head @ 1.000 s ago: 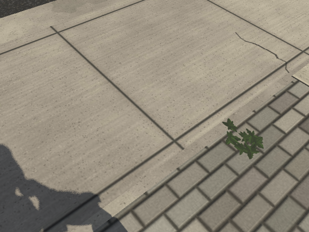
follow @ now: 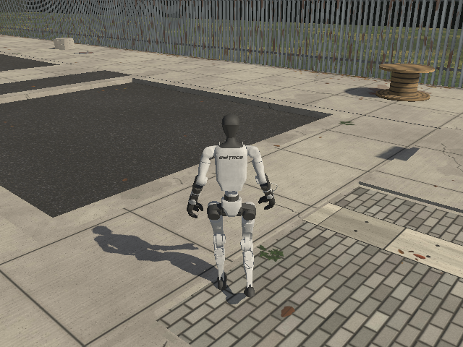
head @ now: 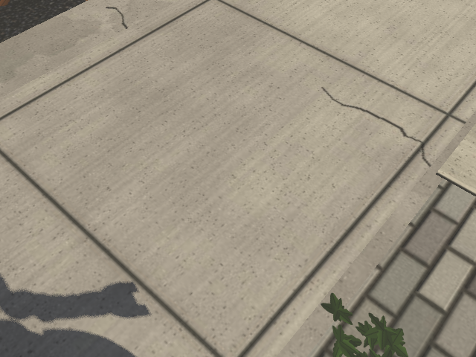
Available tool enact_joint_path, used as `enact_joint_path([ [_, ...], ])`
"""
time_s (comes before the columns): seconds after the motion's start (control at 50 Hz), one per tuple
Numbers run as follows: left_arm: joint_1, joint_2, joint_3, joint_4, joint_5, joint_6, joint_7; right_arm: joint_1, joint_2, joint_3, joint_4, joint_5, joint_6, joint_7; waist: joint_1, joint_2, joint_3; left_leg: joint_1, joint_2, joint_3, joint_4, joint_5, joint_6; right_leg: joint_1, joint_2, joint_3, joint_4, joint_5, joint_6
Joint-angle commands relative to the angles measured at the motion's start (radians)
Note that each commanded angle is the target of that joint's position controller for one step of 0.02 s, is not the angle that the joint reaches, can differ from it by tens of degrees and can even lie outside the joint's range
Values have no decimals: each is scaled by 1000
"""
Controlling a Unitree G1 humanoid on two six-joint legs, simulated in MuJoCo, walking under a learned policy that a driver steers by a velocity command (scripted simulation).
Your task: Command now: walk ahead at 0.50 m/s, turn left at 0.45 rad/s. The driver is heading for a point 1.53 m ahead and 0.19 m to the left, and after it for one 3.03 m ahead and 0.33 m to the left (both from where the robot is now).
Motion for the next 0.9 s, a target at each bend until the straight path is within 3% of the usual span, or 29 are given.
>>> enact_joint_path([
  [0.02,-97,131,29,-137,17,-50,-2,100,-113,-30,-55,-7,3,-14,-35,-8,-94,392,287,-458,-292,55,202,-405,-109,62,12,83,3],
  [0.06,-57,114,31,-140,27,-29,3,69,-116,-30,-72,-11,6,-19,8,43,-73,278,250,-409,-327,167,211,-334,-121,49,-64,105,29],
  [0.1,-58,92,25,-142,30,-13,11,78,-134,-36,-68,-9,4,-29,16,55,-64,210,226,-343,-338,254,214,-318,-117,25,-148,150,60],
  [0.14,-126,73,17,-160,32,-9,17,100,-155,-43,-57,-2,6,-40,-4,58,-48,174,194,-295,-339,268,192,-313,-103,14,-282,274,83],
  [0.2,-237,46,8,-180,24,-16,11,145,-155,-44,-38,9,19,-51,-52,82,-49,161,148,-268,-309,194,141,-244,-58,10,-501,459,90],
  [0.28,-327,70,17,-204,6,-33,-7,203,-153,-45,-17,16,36,-58,-84,99,-48,247,179,-367,-240,109,123,-203,-19,33,-646,471,77],
  [0.34,-282,103,35,-194,1,-47,-15,187,-149,-46,-18,9,45,-61,-47,136,-55,326,211,-445,-159,122,100,-137,-17,41,-707,373,37],
  [0.36,-213,111,43,-173,5,-52,-13,174,-132,-41,-21,7,46,-61,-9,141,-77,325,194,-434,-108,171,83,-43,-17,20,-750,390,10],
  [0.38,-116,139,55,-156,19,-58,-7,170,-93,-28,-28,0,41,-57,36,125,-156,291,151,-388,19,224,53,133,-71,50,-747,398,-35],
  [0.4,37,192,68,-143,31,-57,0,180,-43,-8,-46,-18,35,-54,91,9,-289,162,84,-298,292,50,17,386,-238,228,-729,386,-106],
  [0.42,117,256,90,-86,31,-42,-11,332,-9,5,-50,15,26,-54,30,-349,-359,-187,-40,-188,577,-398,-45,642,-419,676,-814,176,-271],
  [0.44,104,161,70,-100,2,-39,-16,312,-103,-10,-24,21,22,-55,56,-223,-272,-310,31,-223,693,-401,-55,601,-422,738,-861,-35,-255],
  [0.46,66,111,56,-102,0,-34,-13,190,-143,-21,-38,15,22,-53,82,-117,-145,-341,59,-209,718,-306,-59,487,-376,588,-872,-17,-216],
  [0.48,22,105,48,-108,11,-28,-13,122,-130,-19,-54,4,20,-53,67,-42,-83,-319,89,-171,697,-241,-62,377,-334,479,-890,97,-197],
  [0.5,-4,91,42,-101,14,-24,-14,80,-116,-20,-68,-8,15,-50,51,-29,-35,-312,114,-157,644,-198,-65,301,-301,410,-911,208,-199],
  [0.52,-16,80,35,-98,21,-25,-13,83,-100,-20,-72,-7,13,-44,25,-57,-32,-269,142,-142,604,-172,-65,250,-272,350,-931,283,-191],
  [0.56,-15,73,32,-81,12,-28,-16,99,-66,-12,-66,-4,15,-37,8,-95,-43,-227,157,-102,528,-162,-75,208,-244,277,-960,378,-200],
  [0.66,18,142,48,-40,-2,-17,-8,-42,-18,13,-101,-13,7,-29,41,-73,-24,-197,170,-50,231,34,-95,173,-229,146,-1010,480,-202],
  [0.72,60,158,48,-11,-12,-8,-8,-126,-24,14,-115,-4,0,-20,72,-77,-13,-124,142,-27,85,155,-96,168,-217,95,-1003,469,-180],
  [0.8,104,175,50,25,-21,9,-5,-195,-48,6,-149,4,-6,-6,74,-86,9,-96,124,-26,-9,116,-62,247,-269,115,-962,469,-157],
  [0.84,87,191,54,32,-22,20,0,-137,-74,-7,-138,0,-10,-5,22,-88,-16,15,100,-3,-64,83,-31,268,-270,99,-884,593,-131],
  [0.86,83,181,50,33,-22,23,3,-37,-104,-25,-106,-6,-9,-10,-29,-71,-77,168,77,19,-91,83,-8,250,-232,59,-767,725,-109],
  [0.88,78,149,35,24,-10,21,6,118,-155,-48,-70,-12,-7,-21,-98,-37,-182,403,139,-41,-73,102,33,145,-183,14,-560,695,-74],
  [0.9,140,59,4,-11,11,6,5,252,-260,-70,-58,-33,1,-30,-110,174,-339,773,396,-410,-77,75,159,-199,-60,-63,-174,331,-5],
])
